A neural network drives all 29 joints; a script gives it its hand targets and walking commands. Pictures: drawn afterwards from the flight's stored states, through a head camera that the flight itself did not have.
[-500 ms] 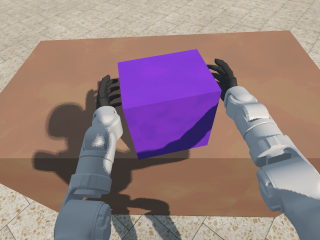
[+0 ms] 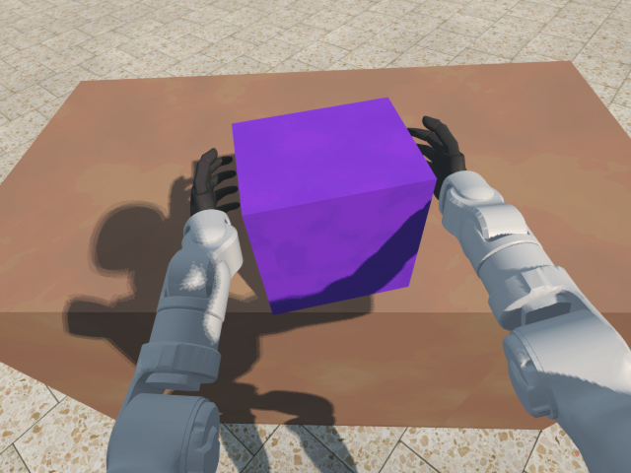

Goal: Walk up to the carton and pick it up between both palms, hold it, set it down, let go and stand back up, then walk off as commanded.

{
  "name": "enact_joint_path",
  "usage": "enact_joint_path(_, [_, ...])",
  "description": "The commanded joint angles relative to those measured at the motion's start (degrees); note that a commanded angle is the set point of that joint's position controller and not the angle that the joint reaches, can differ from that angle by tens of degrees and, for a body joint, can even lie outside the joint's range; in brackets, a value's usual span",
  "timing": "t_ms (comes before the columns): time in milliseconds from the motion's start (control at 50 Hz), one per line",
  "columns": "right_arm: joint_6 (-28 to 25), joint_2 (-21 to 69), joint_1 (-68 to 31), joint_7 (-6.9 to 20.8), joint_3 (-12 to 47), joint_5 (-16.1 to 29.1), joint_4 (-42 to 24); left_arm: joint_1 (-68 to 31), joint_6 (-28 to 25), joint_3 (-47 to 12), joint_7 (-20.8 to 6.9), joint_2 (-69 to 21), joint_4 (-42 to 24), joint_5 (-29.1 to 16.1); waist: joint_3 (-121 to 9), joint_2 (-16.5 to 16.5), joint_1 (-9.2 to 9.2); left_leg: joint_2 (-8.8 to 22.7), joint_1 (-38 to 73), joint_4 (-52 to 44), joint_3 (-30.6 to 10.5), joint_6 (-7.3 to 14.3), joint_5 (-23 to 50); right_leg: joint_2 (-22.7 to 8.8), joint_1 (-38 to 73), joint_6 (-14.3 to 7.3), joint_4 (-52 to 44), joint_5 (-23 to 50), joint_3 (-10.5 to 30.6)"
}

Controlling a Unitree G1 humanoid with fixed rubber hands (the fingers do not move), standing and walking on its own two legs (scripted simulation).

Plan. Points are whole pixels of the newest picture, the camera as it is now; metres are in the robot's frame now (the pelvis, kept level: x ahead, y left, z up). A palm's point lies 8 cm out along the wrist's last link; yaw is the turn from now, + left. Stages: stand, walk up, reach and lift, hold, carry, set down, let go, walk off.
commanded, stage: reach and lift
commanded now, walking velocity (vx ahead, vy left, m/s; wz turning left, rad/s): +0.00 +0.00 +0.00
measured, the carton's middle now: (327, 211) +0.44 +0.09 +0.07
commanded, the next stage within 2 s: none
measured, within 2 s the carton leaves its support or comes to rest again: leaves its support in 0.32 s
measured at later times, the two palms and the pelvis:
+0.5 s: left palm (207, 215) +0.35 +0.22 +0.14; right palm (455, 169) +0.45 -0.07 +0.15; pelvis +0.00 +0.00 +0.00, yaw +0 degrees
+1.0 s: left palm (204, 216) +0.35 +0.22 +0.15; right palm (458, 169) +0.44 -0.07 +0.16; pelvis -0.01 +0.00 +0.00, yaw +0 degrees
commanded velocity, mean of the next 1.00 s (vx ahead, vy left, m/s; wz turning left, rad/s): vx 0.00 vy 0.00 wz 0.00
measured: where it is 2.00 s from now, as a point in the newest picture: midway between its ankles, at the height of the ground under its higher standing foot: outside the picture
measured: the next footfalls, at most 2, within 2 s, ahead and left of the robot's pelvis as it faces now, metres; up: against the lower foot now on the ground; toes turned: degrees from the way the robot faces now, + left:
none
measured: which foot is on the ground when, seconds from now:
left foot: down 0.00-1.00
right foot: down 0.00-1.00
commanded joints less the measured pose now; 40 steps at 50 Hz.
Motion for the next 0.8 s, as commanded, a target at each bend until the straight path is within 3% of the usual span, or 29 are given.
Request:
enact_joint_path(0, [-3.01, 0.03, -33.86, -1.04, 0.09, 2.74, -12.85, -28.02, -1.04, 1.21, -2.61, -6.78, -7.35, 2.66, -35.39, -2.8, 3.16, -1.52, 13.39, -3.98, -8.64, -3.34, 23.52, 5.02, 7.21, -2.23, -5.12, 0.53, -1.09])
enact_joint_path(60, [-2.02, 1.76, -31.42, -1.8, 0.68, 4.16, -16.28, -29.23, -0.13, -0.73, -3.61, -7.07, -12.23, 0.86, -39.66, -2.06, 1.07, -1.72, 17.47, -2.75, -9.28, -3.73, 27.42, 5.44, 8.59, -1.51, -4.34, 4.45, -1.13])
enact_joint_path(120, [-1.37, 2.37, -34.18, -2.02, 2.24, 4.93, -19.9, -30.8, 0.4, -0.2, -3.58, -7.78, -15.48, 1.09, -41.42, -1.6, 2.42, -2.13, 19.91, -1.6, -9.3, -4.18, 32.42, 5.84, 8.18, -1.31, -3.74, 6.21, -1.38])
enact_joint_path(160, [0.08, 2.79, -32.53, -3.52, 1.62, 5.33, -22.03, -31.36, 2.09, -0.48, -4.49, -5.98, -17.35, 0.2, -42.03, -2.14, 0.18, -2.89, 20.48, -0.69, -8.74, -4.18, 31.73, 5.48, 9.58, -0.63, -4.63, 7.91, -0.94])
enact_joint_path(180, [0.41, 1.91, -32.16, -2.67, 2.47, 6.7, -21.42, -29.84, 2.52, -0.56, -4.22, -6.61, -19.23, 0.56, -41.03, -0.78, 1.83, -2.17, 22.34, -1.8, -9.7, -4.57, 33.17, 6.08, 9.11, -0.89, -3.83, 7.16, -1.69])
enact_joint_path(200, [0.99, 2.17, -33.58, -2.85, 1.5, 6.13, -23.17, -31.84, 2.89, -1.22, -4.14, -6.8, -20.67, -0.46, -43.97, -0.93, 1.3, -2.34, 22.01, -1.18, -9.91, -4.56, 33.06, 6.19, 8.96, -0.89, -3.31, 7.77, -1.61])
enact_joint_path(220, [1.7, 3.33, -32.28, -3.47, 3.03, 6.21, -25.67, -29.47, 3.7, -2.27, -4.68, -6.13, -20.25, -1.44, -42.48, -3.33, 0.44, -2.53, 21.45, -0.65, -9.65, -4.33, 34.42, 5.92, 10.93, -0.75, -4.08, 9.96, -0.77])
enact_joint_path(240, [1.59, 0.95, -36.17, -3.21, 0.9, 5.51, -24.56, -32.84, 4.15, -1.98, -4.48, -6.77, -20.37, -0.54, -41.9, -1.98, 0.81, -2.21, 21.18, -1.51, -9.91, -4.25, 31.25, 6.19, 8.93, -0.79, -3.83, 6.61, -1.64])
enact_joint_path(260, [2.04, 1.51, -34.39, -3.78, 0.5, 5.18, -28.16, -30.74, 4.61, -1.34, -4.51, -5.85, -23.58, -0.64, -44.07, -2.74, 0.37, -2.66, 22.97, -0.84, -10.0, -4.57, 34.82, 6.36, 10.85, -0.18, -3.28, 9.89, -1.68])
enact_joint_path(280, [2.49, 1.11, -34.82, -3.51, 1.19, 5.85, -27.47, -30.86, 4.95, -0.53, -4.3, -5.24, -23.64, -0.1, -42.52, -2.44, 1.15, -2.51, 22.47, -1.02, -9.87, -4.56, 34.51, 6.37, 10.26, -0.26, -3.45, 8.77, -1.45])
enact_joint_path(300, [2.74, 1.29, -34.03, -4.05, 0.41, 5.84, -26.33, -32.15, 5.79, -1.47, -4.38, -5.38, -24.67, -0.99, -43.37, -1.32, -0.44, -2.79, 22.47, -0.4, -9.32, -5.2, 34.43, 6.03, 10.12, -0.76, -4.75, 8.63, -0.91])
enact_joint_path(320, [3.11, 1.36, -35.06, -4.05, 0.51, 5.49, -25.93, -34.45, 5.62, -1.38, -4.44, -4.37, -23.37, -1.19, -41.46, -2.5, -0.49, -2.78, 20.98, -1.13, -9.33, -4.28, 29.74, 5.7, 10.51, -0.47, -4.42, 6.58, -0.92])
enact_joint_path(360, [3.47, 1.03, -35.93, -3.54, -0.42, 5.82, -25.08, -36.65, 5.91, -2.97, -4.41, -5.85, -26.0, -1.55, -42.86, -0.74, -1.14, -2.39, 20.98, -1.04, -10.0, -5.16, 32.2, 5.95, 9.79, -0.79, -3.67, 7.33, -1.33])
enact_joint_path(420, [5.0, 2.18, -35.11, -4.17, 1.08, 5.9, -25.27, -36.29, 6.44, -1.2, -5.04, -3.35, -22.44, -1.37, -38.49, -3.95, -0.43, -3.09, 19.02, -1.9, -9.18, -3.47, 27.65, 5.24, 11.46, 0.14, -3.85, 6.41, -0.5])
enact_joint_path(460, [5.79, 2.17, -32.95, -4.7, 0.49, 6.36, -24.99, -35.8, 7.68, -1.89, -4.92, -4.08, -24.85, -1.9, -39.64, -2.66, -1.49, -3.11, 20.44, -2.2, -9.06, -4.01, 27.18, 5.66, 12.64, 0.34, -3.51, 7.27, -0.75])
enact_joint_path(480, [5.62, 1.35, -33.29, -4.47, -0.9, 5.29, -23.35, -37.53, 7.61, -2.7, -4.78, -4.58, -26.54, -1.87, -40.58, -1.21, -2.87, -3.11, 21.23, -2.04, -9.18, -4.51, 27.48, 5.54, 11.33, 0.31, -3.61, 7.31, -0.8])
enact_joint_path(520, [5.48, 2.78, -33.22, -4.96, -0.6, 5.69, -27.17, -38.62, 7.46, -3.4, -4.96, -4.43, -29.95, -2.87, -42.3, -1.8, -3.97, -3.05, 22.68, -1.27, -9.11, -4.61, 29.65, 5.41, 11.43, 0.25, -4.39, 8.37, -0.74])
enact_joint_path(540, [5.98, 3.8, -34.59, -4.92, 0.28, 6.25, -27.74, -39.37, 8.06, -2.85, -4.98, -3.29, -27.91, -3.18, -40.88, -3.26, -2.4, -3.64, 20.54, -1.25, -8.61, -4.16, 28.63, 5.25, 12.63, 0.42, -3.92, 8.65, -0.16])
enact_joint_path(560, [6.31, 3.23, -34.29, -4.7, -0.51, 5.8, -27.63, -37.25, 8.0, -2.34, -5.46, -3.0, -26.32, -3.28, -40.92, -3.87, -2.48, -3.45, 20.64, -1.8, -8.66, -3.74, 26.08, 5.2, 12.31, 0.75, -3.72, 7.43, -0.12])
enact_joint_path(580, [6.52, 2.47, -36.83, -4.11, 0.04, 6.18, -26.49, -40.48, 7.86, -2.79, -5.06, -3.06, -27.02, -3.57, -39.76, -2.12, -1.79, -3.06, 20.01, -2.88, -8.82, -3.78, 24.69, 5.4, 9.92, 0.47, -3.83, 4.88, -0.25])
enact_joint_path(600, [6.46, 2.57, -37.18, -4.49, -0.84, 5.54, -25.8, -40.87, 7.9, -3.82, -4.91, -3.49, -24.02, -4.07, -40.71, -2.13, -2.84, -2.82, 18.61, -2.76, -8.9, -3.67, 22.41, 5.32, 10.21, 0.2, -3.8, 3.66, -0.48])
enact_joint_path(640, [6.83, 3.18, -36.29, -4.29, -0.8, 5.91, -24.27, -41.67, 7.6, -3.74, -5.03, -2.42, -24.05, -4.1, -39.26, -2.16, -2.81, -2.93, 17.49, -3.81, -9.15, -3.48, 19.8, 5.22, 10.55, 0.63, -3.59, 3.11, -0.67])
enact_joint_path(660, [6.23, 2.96, -38.08, -4.15, -1.59, 5.09, -24.86, -44.62, 7.03, -5.12, -4.92, -3.74, -23.84, -4.4, -38.73, -2.27, -4.06, -2.53, 15.57, -4.41, -9.24, -3.28, 17.04, 5.16, 10.68, 0.35, -3.12, 2.83, -1.09])
enact_joint_path(680, [6.48, 2.96, -38.03, -3.84, -1.7, 5.04, -22.33, -43.86, 7.45, -4.69, -4.73, -3.22, -22.46, -3.81, -38.34, -1.8, -3.68, -2.87, 15.26, -4.71, -9.08, -3.38, 16.47, 5.36, 10.73, 0.55, -3.2, 1.88, -1.33])
enact_joint_path(700, [7.06, 2.84, -35.9, -4.53, -2.73, 4.39, -22.62, -43.37, 7.66, -6.33, -4.89, -3.53, -22.09, -5.65, -38.96, -2.1, -5.21, -2.48, 15.29, -4.54, -9.05, -3.4, 15.05, 5.12, 10.23, 0.31, -3.61, 1.68, -1.03])
enact_joint_path(720, [6.62, 2.35, -38.2, -4.46, -2.02, 4.02, -24.62, -43.91, 7.77, -4.57, -4.61, -2.19, -23.27, -3.91, -38.54, -2.74, -3.43, -2.86, 13.58, -5.0, -8.44, -2.88, 13.24, 4.91, 11.63, 0.41, -3.43, 1.4, -0.91])
enact_joint_path(740, [6.5, 3.48, -37.65, -4.33, -2.18, 4.86, -24.29, -45.7, 7.15, -6.1, -4.54, -4.17, -26.79, -4.79, -40.78, -1.13, -4.54, -2.76, 16.0, -4.36, -8.79, -3.7, 16.16, 5.07, 12.22, 0.68, -3.12, 2.99, -0.96])
enact_joint_path(760, [6.45, 2.71, -36.82, -4.72, -2.01, 5.47, -25.33, -43.34, 8.12, -5.55, -4.7, -2.98, -25.85, -4.73, -40.08, -1.23, -5.36, -2.72, 17.46, -4.02, -9.11, -3.64, 18.95, 5.05, 11.55, 0.62, -3.35, 4.33, -1.05])
enact_joint_path(780, [6.61, 3.37, -36.29, -4.2, -1.6, 5.67, -24.52, -43.36, 7.99, -4.93, -4.63, -3.23, -27.01, -4.44, -40.7, -1.2, -4.53, -2.73, 19.39, -3.79, -9.56, -3.71, 21.22, 5.25, 11.14, 0.57, -3.22, 5.25, -0.97])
